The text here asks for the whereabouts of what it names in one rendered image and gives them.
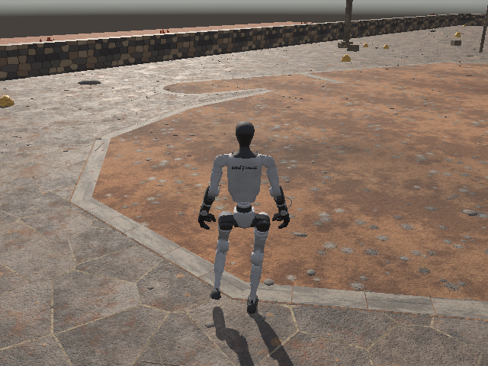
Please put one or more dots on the right robot forearm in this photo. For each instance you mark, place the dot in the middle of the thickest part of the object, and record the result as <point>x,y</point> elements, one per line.
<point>281,204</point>

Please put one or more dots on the left robot shin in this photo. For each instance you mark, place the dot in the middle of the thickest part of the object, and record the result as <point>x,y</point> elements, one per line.
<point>219,265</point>

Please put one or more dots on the left robot forearm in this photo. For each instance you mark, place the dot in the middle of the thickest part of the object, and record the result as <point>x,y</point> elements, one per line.
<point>207,203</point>

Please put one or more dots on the robot right upper arm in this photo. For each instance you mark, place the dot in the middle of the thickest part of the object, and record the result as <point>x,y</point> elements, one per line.
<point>272,173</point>

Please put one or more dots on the humanoid robot torso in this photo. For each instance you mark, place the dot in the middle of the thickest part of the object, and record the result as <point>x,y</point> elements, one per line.
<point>244,180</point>

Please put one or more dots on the robot left upper arm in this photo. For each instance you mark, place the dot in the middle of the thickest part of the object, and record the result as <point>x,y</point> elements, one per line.
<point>216,174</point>

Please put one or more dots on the left robot hand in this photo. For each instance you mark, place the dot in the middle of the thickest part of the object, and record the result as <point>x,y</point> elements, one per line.
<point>207,218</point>

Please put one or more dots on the right robot hand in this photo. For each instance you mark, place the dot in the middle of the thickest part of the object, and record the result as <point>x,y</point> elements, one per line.
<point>278,217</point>

